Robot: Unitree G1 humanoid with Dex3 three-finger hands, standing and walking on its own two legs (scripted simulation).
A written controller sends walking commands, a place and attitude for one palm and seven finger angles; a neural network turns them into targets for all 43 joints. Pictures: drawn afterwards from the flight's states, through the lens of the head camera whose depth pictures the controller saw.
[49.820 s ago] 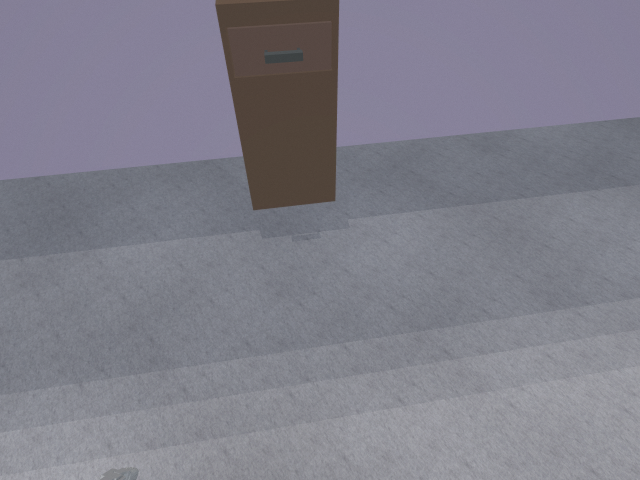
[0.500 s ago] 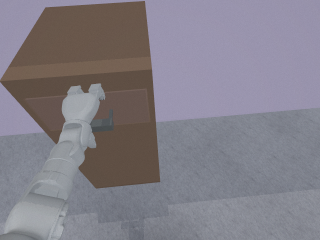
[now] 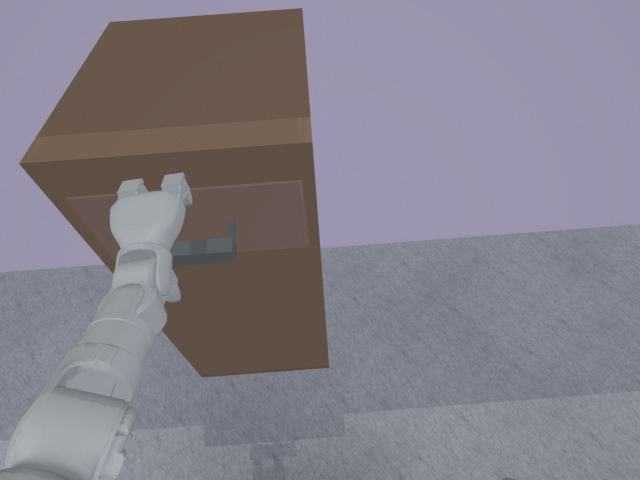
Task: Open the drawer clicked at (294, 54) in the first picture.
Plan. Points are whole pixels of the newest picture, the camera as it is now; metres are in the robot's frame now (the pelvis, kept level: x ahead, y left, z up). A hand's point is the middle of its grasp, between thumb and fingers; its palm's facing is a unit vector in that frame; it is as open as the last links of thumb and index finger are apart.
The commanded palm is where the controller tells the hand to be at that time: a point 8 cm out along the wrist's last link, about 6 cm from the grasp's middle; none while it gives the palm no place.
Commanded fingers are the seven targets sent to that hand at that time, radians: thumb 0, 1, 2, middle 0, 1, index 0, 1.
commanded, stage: move the hooked fingers above the handle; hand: left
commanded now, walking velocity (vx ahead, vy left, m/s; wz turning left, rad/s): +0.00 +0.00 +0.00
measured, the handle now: (195, 240) +0.48 +0.22 -0.02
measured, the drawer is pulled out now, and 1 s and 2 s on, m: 0.00 0.00 0.00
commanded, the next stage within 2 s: none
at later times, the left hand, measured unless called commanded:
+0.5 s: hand (179, 243) +0.43 +0.21 +0.04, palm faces -0.06 -0.01 -1.00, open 13.8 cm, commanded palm +0.40 +0.23 +0.10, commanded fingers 0.00 -0.50 0.30 -0.30 -1.20 -0.30 -1.20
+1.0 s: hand (162, 247) +0.42 +0.24 +0.04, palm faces -0.06 -0.01 -1.00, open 13.8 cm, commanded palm +0.40 +0.22 +0.10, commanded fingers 0.00 -0.50 0.30 -0.30 -1.20 -0.30 -1.20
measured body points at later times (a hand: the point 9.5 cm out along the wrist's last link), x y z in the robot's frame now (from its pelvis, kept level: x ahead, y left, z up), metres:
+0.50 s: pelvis +0.00 -0.01 +0.00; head +0.04 -0.03 +0.45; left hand +0.42 +0.21 +0.10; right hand +0.07 -0.26 -0.14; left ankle +0.00 +0.08 -0.71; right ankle -0.04 -0.09 -0.71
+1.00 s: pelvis +0.00 +0.00 +0.00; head +0.05 -0.02 +0.45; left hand +0.42 +0.24 +0.09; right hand +0.08 -0.26 -0.14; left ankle +0.00 +0.08 -0.71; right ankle -0.04 -0.09 -0.71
